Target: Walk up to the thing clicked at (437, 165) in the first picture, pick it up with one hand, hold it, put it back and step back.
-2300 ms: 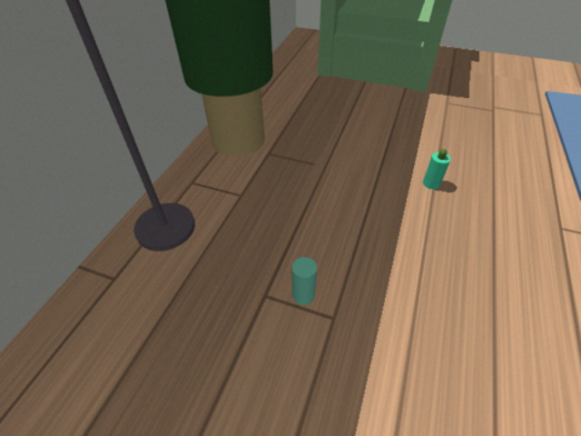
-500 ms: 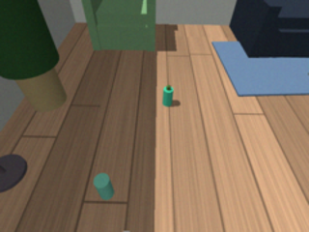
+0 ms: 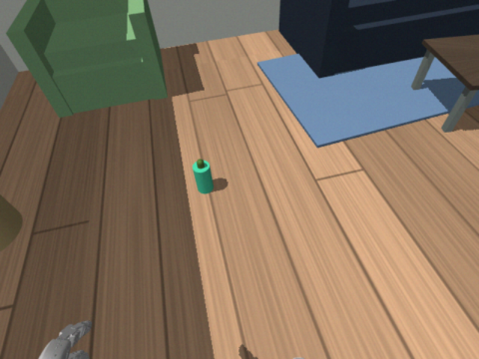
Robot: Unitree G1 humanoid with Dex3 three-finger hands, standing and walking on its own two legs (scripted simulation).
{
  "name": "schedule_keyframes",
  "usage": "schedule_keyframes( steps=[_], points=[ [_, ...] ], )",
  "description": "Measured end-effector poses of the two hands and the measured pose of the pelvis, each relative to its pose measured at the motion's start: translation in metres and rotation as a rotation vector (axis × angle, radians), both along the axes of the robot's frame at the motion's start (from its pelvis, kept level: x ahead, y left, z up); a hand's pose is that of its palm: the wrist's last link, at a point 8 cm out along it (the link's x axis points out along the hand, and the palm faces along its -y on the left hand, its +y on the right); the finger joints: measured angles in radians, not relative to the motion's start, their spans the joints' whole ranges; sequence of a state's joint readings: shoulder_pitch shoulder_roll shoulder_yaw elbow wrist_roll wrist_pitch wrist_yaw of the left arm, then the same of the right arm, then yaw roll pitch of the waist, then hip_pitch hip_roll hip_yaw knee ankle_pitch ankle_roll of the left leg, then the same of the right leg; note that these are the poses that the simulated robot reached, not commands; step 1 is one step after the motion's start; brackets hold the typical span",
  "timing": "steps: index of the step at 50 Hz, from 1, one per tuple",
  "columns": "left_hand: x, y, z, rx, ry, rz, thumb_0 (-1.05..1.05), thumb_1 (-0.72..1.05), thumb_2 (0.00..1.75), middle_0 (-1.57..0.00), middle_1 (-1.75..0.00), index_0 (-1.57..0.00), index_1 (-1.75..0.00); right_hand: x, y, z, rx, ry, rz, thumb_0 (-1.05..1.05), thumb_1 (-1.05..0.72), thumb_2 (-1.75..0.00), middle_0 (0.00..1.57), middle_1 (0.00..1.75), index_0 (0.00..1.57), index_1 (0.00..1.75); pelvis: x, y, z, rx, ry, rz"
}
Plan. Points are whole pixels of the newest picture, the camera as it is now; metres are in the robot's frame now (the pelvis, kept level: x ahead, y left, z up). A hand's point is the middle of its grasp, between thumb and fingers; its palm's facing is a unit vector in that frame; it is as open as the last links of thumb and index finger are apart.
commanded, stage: walk up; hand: left
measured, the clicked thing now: (202, 174) +1.08 +0.20 -0.65
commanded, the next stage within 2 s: none
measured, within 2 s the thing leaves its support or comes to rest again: neither
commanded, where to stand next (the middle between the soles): +0.74 +0.01 m, yaw -2 degrees
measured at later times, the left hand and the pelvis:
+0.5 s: hand (97, 310) +0.27 +0.30 -0.14, palm faces -0.11 -0.93 -0.35, open 7.4 cm; pelvis +0.22 +0.03 +0.01, yaw -4 degrees
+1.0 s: hand (139, 209) +0.49 +0.24 -0.10, palm faces -0.05 -0.91 -0.41, open 7.4 cm; pelvis +0.41 -0.03 +0.02, yaw -2 degrees
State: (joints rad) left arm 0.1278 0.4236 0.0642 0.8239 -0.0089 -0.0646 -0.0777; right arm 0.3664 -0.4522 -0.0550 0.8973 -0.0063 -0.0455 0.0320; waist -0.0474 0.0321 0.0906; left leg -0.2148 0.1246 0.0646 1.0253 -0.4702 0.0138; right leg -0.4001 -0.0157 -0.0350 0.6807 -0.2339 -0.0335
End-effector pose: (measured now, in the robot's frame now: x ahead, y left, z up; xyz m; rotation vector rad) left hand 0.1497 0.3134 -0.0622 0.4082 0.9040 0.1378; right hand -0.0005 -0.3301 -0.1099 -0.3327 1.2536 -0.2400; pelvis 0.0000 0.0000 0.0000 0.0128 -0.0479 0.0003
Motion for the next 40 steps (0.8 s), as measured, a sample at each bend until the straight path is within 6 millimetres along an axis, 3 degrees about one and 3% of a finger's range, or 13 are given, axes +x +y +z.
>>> schedule_keyframes(
  steps=[4, 8, 14, 18, 22, 29, 35, 40],
  points=[
    [0.008, -0.012, 0.005, -0.015, 0.04, 0.026, 0.01, 0.9, 0.9, -0.21, -0.3, -0.2, -0.3, 0.063, 0.006, 0.007, 0.036, -0.072, 0.03, 0.01, -0.91, -0.9, 0.21, 0.3, 0.21, 0.3, 0.033, -0.003, 0.012, -0.002, 0.0, -0.026],
    [0.009, -0.01, 0.0, -0.018, 0.118, 0.043, 0.01, 0.9, 0.9, -0.21, -0.3, -0.2, -0.3, 0.118, 0.011, 0.016, 0.049, -0.131, 0.062, 0.01, -0.91, -0.9, 0.21, 0.3, 0.21, 0.3, 0.066, -0.001, 0.017, -0.017, 0.01, -0.046],
    [0.019, 0.012, -0.019, -0.03, 0.209, 0.093, 0.01, 0.9, 0.9, -0.21, -0.3, -0.2, -0.3, 0.189, 0.02, 0.026, 0.019, -0.132, 0.103, 0.01, -0.91, -0.9, 0.21, 0.3, 0.21, 0.3, 0.122, 0.01, 0.013, -0.044, 0.023, -0.044],
    [0.042, 0.033, -0.042, -0.028, 0.268, 0.108, 0.01, 0.9, 0.9, -0.21, -0.3, -0.2, -0.3, 0.236, 0.028, 0.029, -0.028, -0.171, 0.111, 0.01, -0.91, -0.9, 0.21, 0.3, 0.21, 0.3, 0.164, 0.023, 0.001, -0.022, 0.02, -0.047],
    [0.083, 0.036, -0.045, -0.023, 0.305, 0.08, 0.01, 0.9, 0.9, -0.21, -0.3, -0.2, -0.3, 0.259, 0.035, 0.04, -0.039, -0.214, 0.063, 0.01, -0.91, -0.9, 0.21, 0.3, 0.21, 0.3, 0.195, 0.028, 0.006, -0.015, 0.009, -0.063],
    [0.173, 0.026, -0.027, -0.033, 0.252, 0.017, 0.01, 0.9, 0.9, -0.21, -0.3, -0.2, -0.3, 0.276, 0.029, 0.047, -0.03, -0.144, 0.015, 0.01, -0.9, -0.9, 0.21, 0.3, 0.21, 0.3, 0.249, 0.022, 0.019, 0.001, 0.007, -0.076],
    [0.254, 0.006, -0.013, 0.001, 0.191, -0.003, 0.01, 0.9, 0.9, -0.21, -0.3, -0.2, -0.3, 0.299, 0.005, 0.025, 0.006, -0.073, -0.028, 0.01, -0.9, -0.9, 0.21, 0.3, 0.21, 0.3, 0.303, 0.002, 0.014, 0.013, 0.009, -0.068],
    [0.307, -0.016, -0.008, 0.039, 0.098, 0.014, 0.01, 0.9, 0.9, -0.21, -0.3, -0.2, -0.3, 0.343, -0.015, -0.003, 0.031, -0.029, -0.028, 0.01, -0.9, -0.9, 0.21, 0.3, 0.21, 0.3, 0.345, -0.021, 0.001, -0.001, 0.001, -0.058]
  ],
)
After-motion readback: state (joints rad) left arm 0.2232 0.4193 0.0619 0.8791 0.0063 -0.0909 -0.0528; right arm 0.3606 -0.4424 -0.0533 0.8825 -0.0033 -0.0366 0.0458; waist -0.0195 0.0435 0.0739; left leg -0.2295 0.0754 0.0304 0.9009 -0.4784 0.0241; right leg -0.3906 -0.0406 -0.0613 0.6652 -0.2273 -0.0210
